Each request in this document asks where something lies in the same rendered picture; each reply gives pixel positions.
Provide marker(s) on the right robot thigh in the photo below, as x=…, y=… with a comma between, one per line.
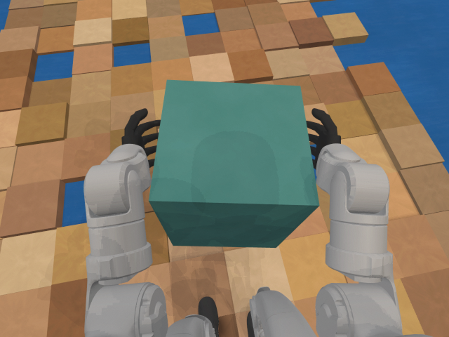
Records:
x=277, y=316

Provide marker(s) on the right robot forearm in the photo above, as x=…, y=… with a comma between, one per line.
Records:
x=359, y=213

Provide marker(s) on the right robot upper arm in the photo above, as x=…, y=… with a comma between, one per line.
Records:
x=357, y=310

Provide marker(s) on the carton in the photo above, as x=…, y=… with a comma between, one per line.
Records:
x=233, y=165

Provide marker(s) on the left robot upper arm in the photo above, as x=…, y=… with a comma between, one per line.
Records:
x=128, y=310

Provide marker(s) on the left robot foot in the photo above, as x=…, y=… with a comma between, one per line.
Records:
x=208, y=309

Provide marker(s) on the robot right hand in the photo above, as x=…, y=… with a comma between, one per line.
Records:
x=327, y=133

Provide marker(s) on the left robot forearm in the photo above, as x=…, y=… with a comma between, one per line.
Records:
x=115, y=216

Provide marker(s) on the robot left hand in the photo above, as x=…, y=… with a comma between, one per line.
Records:
x=133, y=132

